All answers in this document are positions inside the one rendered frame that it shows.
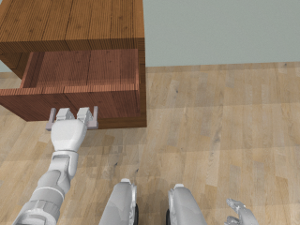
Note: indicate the right robot shin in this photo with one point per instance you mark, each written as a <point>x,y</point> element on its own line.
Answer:
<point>173,218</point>

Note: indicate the left robot shin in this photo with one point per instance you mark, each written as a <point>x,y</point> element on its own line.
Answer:
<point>131,211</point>

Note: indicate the handle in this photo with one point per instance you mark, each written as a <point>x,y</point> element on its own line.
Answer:
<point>90,124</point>

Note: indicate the robot shin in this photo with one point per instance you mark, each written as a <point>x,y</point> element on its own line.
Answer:
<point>131,211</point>
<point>173,218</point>

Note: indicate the drawer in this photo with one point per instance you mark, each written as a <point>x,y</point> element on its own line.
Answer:
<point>109,79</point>

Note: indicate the cabinet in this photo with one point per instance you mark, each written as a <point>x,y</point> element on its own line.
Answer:
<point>33,26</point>

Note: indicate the robot left forearm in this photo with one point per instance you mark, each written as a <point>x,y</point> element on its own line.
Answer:
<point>44,205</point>

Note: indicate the right robot hand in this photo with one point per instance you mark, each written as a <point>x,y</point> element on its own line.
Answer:
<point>246,217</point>

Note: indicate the left robot hand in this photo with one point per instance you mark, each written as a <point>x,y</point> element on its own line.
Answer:
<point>67,132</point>

